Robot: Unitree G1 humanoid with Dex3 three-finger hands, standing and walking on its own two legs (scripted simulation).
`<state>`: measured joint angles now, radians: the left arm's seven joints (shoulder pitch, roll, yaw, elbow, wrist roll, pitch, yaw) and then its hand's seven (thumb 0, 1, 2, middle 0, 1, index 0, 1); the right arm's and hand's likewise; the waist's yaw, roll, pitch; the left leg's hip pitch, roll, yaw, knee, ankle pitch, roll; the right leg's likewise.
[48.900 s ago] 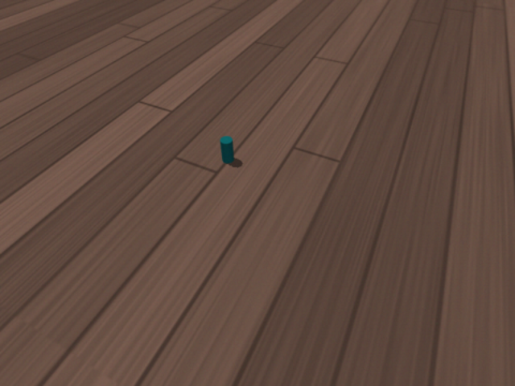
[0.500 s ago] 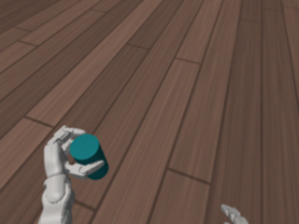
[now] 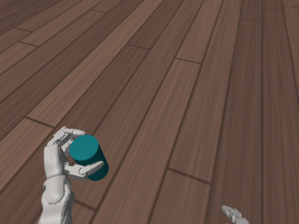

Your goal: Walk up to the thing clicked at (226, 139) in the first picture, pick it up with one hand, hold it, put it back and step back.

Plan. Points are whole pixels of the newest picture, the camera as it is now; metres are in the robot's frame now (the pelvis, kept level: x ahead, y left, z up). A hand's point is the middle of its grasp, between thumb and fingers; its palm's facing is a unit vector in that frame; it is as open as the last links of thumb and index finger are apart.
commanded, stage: hold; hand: left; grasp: from the side
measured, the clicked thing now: (91, 159) +0.31 +0.16 -0.01
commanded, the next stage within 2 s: crouch in 1.50 s
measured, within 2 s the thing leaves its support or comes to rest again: neither
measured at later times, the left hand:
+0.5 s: hand (79, 150) +0.32 +0.18 +0.04, palm faces +0.28 -0.96 -0.04, open 10.5 cm
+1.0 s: hand (79, 149) +0.32 +0.19 +0.04, palm faces +0.27 -0.96 -0.04, open 10.5 cm
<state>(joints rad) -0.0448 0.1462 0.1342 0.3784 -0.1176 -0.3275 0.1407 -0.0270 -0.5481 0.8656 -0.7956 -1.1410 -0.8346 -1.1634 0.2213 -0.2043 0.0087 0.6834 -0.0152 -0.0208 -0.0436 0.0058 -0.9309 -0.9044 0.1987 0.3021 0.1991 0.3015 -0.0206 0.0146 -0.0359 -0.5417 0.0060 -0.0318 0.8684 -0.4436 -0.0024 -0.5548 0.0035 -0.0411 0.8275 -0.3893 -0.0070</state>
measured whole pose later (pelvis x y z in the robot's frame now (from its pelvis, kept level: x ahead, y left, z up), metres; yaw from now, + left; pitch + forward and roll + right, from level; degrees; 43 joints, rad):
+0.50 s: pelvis +0.00 +0.00 +0.00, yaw +0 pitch +6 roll -1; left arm -0.05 0.15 0.15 0.38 -0.12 -0.33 0.13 -0.03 -0.57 0.88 -0.80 -1.15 -0.84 -1.18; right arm 0.22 -0.21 0.01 0.69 -0.01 -0.02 -0.05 0.01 -0.93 -0.91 0.20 0.30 0.20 0.30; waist -0.02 0.01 -0.03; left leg -0.53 0.01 -0.03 0.85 -0.44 0.00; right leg -0.54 0.00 -0.04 0.81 -0.38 -0.01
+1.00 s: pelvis +0.00 +0.00 +0.00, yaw +0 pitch +7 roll -1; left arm -0.07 0.15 0.15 0.39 -0.11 -0.33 0.13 -0.03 -0.58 0.90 -0.80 -1.17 -0.84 -1.19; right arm 0.22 -0.20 0.00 0.69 -0.01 -0.03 -0.04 0.01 -0.93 -0.91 0.20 0.30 0.20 0.30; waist -0.02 0.01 -0.03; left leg -0.54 0.00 -0.03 0.86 -0.44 0.00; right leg -0.55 0.00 -0.04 0.82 -0.39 0.00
